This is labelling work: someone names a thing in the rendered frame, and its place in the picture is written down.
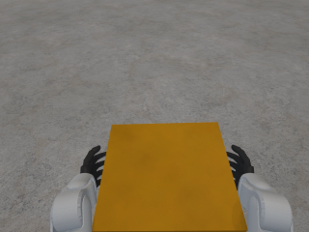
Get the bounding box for carton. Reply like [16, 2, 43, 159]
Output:
[92, 122, 248, 232]

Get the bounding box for robot left hand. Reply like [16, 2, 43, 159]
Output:
[80, 145, 106, 187]

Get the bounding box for robot left forearm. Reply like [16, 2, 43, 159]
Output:
[50, 173, 98, 232]

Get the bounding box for robot right hand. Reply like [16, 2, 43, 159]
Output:
[226, 145, 254, 190]

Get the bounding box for robot right forearm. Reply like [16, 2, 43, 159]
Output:
[238, 173, 294, 232]

